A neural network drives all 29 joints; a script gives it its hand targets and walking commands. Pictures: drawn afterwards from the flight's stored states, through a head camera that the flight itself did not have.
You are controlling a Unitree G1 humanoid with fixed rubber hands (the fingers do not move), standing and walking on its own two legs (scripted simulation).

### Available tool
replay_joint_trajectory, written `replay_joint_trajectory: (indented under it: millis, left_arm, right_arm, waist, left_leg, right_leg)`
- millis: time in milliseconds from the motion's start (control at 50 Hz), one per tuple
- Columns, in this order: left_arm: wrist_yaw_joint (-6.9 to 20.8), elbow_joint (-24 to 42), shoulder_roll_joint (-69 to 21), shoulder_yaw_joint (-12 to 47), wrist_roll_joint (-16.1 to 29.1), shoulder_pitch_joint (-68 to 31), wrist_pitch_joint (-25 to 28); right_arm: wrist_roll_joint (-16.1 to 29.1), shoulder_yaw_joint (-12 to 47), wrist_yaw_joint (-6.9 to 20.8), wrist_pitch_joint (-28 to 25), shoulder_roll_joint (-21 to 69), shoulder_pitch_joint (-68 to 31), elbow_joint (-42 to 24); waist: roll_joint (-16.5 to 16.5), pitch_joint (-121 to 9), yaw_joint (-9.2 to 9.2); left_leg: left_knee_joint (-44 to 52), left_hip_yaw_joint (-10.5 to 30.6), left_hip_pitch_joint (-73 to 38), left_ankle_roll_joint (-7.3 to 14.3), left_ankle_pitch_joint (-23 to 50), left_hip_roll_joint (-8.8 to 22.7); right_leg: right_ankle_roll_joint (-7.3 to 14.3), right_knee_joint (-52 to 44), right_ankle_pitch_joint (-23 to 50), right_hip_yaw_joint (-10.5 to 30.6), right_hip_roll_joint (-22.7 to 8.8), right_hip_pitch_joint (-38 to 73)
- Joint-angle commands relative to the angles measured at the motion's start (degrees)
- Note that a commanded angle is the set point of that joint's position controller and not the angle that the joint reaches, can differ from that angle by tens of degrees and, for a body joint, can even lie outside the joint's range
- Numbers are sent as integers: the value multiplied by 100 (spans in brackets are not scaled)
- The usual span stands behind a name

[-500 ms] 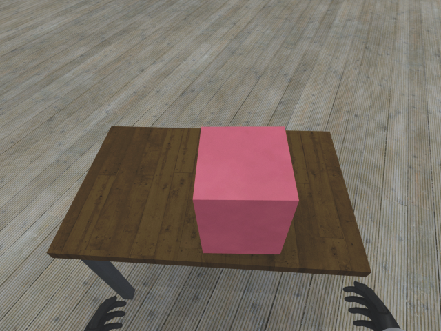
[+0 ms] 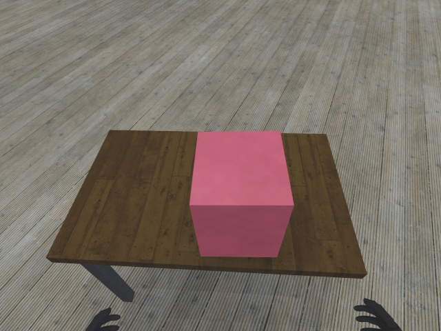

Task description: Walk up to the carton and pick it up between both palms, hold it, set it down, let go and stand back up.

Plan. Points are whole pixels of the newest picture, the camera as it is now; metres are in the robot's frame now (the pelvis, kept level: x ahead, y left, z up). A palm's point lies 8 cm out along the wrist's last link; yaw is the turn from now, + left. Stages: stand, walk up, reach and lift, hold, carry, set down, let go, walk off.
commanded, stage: stand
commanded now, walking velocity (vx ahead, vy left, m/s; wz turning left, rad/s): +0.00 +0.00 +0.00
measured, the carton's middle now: (238, 196) +0.45 -0.03 -0.09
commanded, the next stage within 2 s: none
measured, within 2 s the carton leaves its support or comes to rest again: neither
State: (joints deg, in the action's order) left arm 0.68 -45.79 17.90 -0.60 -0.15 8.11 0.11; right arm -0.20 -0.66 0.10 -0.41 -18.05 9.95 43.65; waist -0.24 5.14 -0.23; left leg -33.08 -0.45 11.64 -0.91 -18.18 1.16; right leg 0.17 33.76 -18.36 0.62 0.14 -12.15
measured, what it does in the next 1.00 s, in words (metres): stands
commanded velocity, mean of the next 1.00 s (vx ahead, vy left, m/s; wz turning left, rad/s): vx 0.00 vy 0.00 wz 0.00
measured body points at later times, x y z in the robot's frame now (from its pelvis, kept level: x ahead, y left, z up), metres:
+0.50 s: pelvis +0.00 +0.00 +0.01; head +0.00 +0.00 +0.46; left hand +0.11 +0.29 -0.11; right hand +0.09 -0.29 -0.11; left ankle +0.00 +0.13 -0.73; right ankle +0.00 -0.12 -0.73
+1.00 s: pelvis -0.01 +0.00 +0.02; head +0.00 +0.00 +0.47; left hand +0.08 +0.29 -0.12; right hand +0.06 -0.30 -0.11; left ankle +0.00 +0.13 -0.73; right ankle +0.00 -0.12 -0.73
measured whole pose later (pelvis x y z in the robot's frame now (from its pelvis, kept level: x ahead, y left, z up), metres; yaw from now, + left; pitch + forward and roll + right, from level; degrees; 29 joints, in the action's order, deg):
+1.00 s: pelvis -0.01 +0.00 +0.02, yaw +0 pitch -3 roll +0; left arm -0.2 -60.2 18.5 -0.9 0.2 8.5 1.0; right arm 0.0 -0.8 -0.7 -1.4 -18.7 10.3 58.4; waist -0.1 3.2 -0.3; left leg -20.7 -0.8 6.7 -1.2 -11.0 1.6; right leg 0.2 21.1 -10.9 0.8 0.6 -7.2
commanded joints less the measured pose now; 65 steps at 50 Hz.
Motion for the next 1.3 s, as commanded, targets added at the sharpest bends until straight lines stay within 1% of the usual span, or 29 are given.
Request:
replay_joint_trajectory:
  millis: [0,80,140,180,200,300,320,360,440,480,520,540,580,600,620,660,740,800,880,900,940,980,1060,1160,1180,1200,1240,1260,1280]
  left_arm:
    - [-78,439,1146,-351,-9,-385,205]
    - [-83,255,1180,-333,7,-386,212]
    - [-86,136,1156,-325,20,-406,210]
    - [-83,54,1188,-328,31,-402,214]
    - [-73,-6,1089,-300,30,-397,208]
    - [-116,-219,1203,-313,49,-386,219]
    - [-111,-291,1120,-290,44,-380,212]
    - [-114,-366,1137,-277,42,-445,219]
    - [-124,-560,1160,-291,44,-380,210]
    - [-126,-617,1204,-306,50,-364,210]
    - [-119,-665,1145,-277,37,-383,219]
    - [-120,-707,1145,-270,43,-337,216]
    - [-120,-786,1180,-283,52,-326,208]
    - [-121,-786,1223,-299,34,-340,223]
    - [-118,-827,1163,-287,29,-319,211]
    - [-116,-871,1112,-258,48,-261,215]
    - [-139,-924,1204,-291,34,-264,221]
    - [-139,-970,1167,-277,40,-214,221]
    - [-144,-991,1204,-284,39,-238,229]
    - [-150,-1019,1218,-280,45,-198,221]
    - [-145,-1031,1108,-251,35,-170,233]
    - [-148,-1017,1228,-291,43,-250,232]
    - [-153,-1090,1172,-289,54,-136,223]
    - [-159,-1093,1190,-264,51,-129,221]
    - [-162,-1100,1225,-283,44,-148,218]
    - [-161,-1101,1166,-262,66,-131,213]
    - [-162,-1104,1147,-259,50,-109,212]
    - [-169,-1128,1184,-260,50,-147,223]
    - [-174,-1087,1232,-283,49,-208,216]
  right_arm:
    - [1,-301,-51,-184,-1099,-269,-372]
    - [13,-298,-62,-192,-1097,-217,-183]
    - [5,-297,-75,-194,-1158,-227,-41]
    - [23,-265,-82,-189,-1085,-242,30]
    - [28,-260,-89,-191,-1086,-283,64]
    - [25,-267,-91,-202,-1159,-213,329]
    - [17,-264,-103,-203,-1164,-289,355]
    - [41,-263,-108,-206,-1160,-187,459]
    - [4,-255,-119,-194,-1203,-293,628]
    - [34,-246,-118,-212,-1178,-245,698]
    - [28,-247,-126,-217,-1166,-180,770]
    - [26,-249,-124,-216,-1195,-263,791]
    - [29,-246,-127,-199,-1212,-274,849]
    - [27,-259,-124,-208,-1191,-229,858]
    - [20,-247,-136,-203,-1217,-258,889]
    - [22,-265,-149,-213,-1233,-161,963]
    - [26,-256,-134,-219,-1196,-186,1027]
    - [29,-237,-136,-226,-1194,-138,1064]
    - [18,-246,-134,-218,-1164,-144,1068]
    - [33,-255,-138,-212,-1187,-101,1103]
    - [26,-240,-150,-220,-1173,-72,1121]
    - [25,-240,-147,-230,-1193,-97,1138]
    - [25,-236,-164,-227,-1237,-167,1141]
    - [32,-236,-147,-219,-1221,-86,1215]
    - [46,-250,-156,-213,-1209,-12,1212]
    - [42,-238,-148,-211,-1217,-113,1185]
    - [34,-244,-156,-225,-1184,-94,1181]
    - [26,-247,-153,-216,-1225,-68,1238]
    - [22,-260,-160,-218,-1242,-58,1232]
  waist:
    - [32,-789,-4]
    - [-74,-695,-8]
    - [39,-633,-3]
    - [-40,-709,-16]
    - [43,-670,14]
    - [-50,-712,-3]
    - [23,-654,16]
    - [-51,-621,-34]
    - [47,-575,-6]
    - [-69,-576,-9]
    - [38,-514,-46]
    - [23,-497,17]
    - [-21,-548,-5]
    - [-37,-492,-4]
    - [61,-466,22]
    - [-7,-527,-20]
    - [82,-477,-25]
    - [13,-557,-3]
    - [67,-389,-22]
    - [-21,-411,-7]
    - [77,-547,-16]
    - [-71,-539,-24]
    - [102,-556,14]
    - [-64,-487,19]
    - [-43,-400,-26]
    - [59,-392,16]
    - [57,-479,19]
    - [38,-438,9]
    - [-104,-437,-1]
  left_leg:
    - [671,348,-170,244,1279,462]
    - [776,340,-273,205,1442,481]
    - [905,340,-196,228,1265,483]
    - [984,363,-305,196,1291,508]
    - [1002,363,-310,208,1294,511]
    - [1145,396,-394,209,1362,553]
    - [1161,372,-398,195,1374,543]
    - [1232,392,-452,181,1373,572]
    - [1347,390,-409,183,1236,567]
    - [1421,407,-406,168,1179,581]
    - [1425,386,-489,142,1204,597]
    - [1452,391,-400,163,1171,606]
    - [1498,393,-436,156,1072,586]
    - [1507,402,-415,148,1017,589]
    - [1536,397,-321,166,1025,572]
    - [1530,406,-507,151,1038,606]
    - [1592,373,-450,145,1110,612]
    - [1618,422,-435,150,989,620]
    - [1657,384,-358,168,950,625]
    - [1635,413,-405,154,1063,630]
    - [1627,373,-516,142,1072,633]
    - [1622,413,-481,148,1102,644]
    - [1661,376,-438,151,1161,627]
    - [1682,366,-446,162,1101,642]
    - [1691,378,-430,163,1054,661]
    - [1690,364,-392,168,1106,644]
    - [1692,375,-462,173,1111,657]
    - [1698,391,-491,170,1158,667]
    - [1687,391,-454,190,1179,665]
  right_leg:
    - [178,-722,1436,437,-579,294]
    - [172,-854,1511,440,-581,296]
    - [163,-968,1459,475,-610,398]
    - [156,-1049,1372,473,-599,392]
    - [148,-1079,1392,440,-601,401]
    - [142,-1226,1538,492,-644,485]
    - [135,-1260,1488,480,-633,468]
    - [141,-1308,1488,501,-654,412]
    - [97,-1435,1449,466,-641,481]
    - [87,-1467,1373,480,-637,493]
    - [93,-1529,1214,494,-638,367]
    - [82,-1538,1218,482,-640,467]
    - [83,-1597,1128,495,-634,438]
    - [73,-1613,1105,487,-620,437]
    - [67,-1574,1131,483,-642,481]
    - [68,-1642,1097,464,-626,418]
    - [82,-1626,1164,492,-656,431]
    - [60,-1671,1121,466,-645,520]
    - [81,-1704,1065,517,-653,396]
    - [81,-1691,1112,504,-649,405]
    - [81,-1684,1124,514,-666,466]
    - [86,-1710,1145,518,-648,435]
    - [90,-1651,1343,493,-673,550]
    - [80,-1717,1284,486,-656,511]
    - [82,-1727,1225,518,-676,430]
    - [85,-1735,1288,526,-666,440]
    - [92,-1715,1242,510,-674,490]
    - [97,-1722,1273,506,-668,461]
    - [97,-1741,1373,509,-672,462]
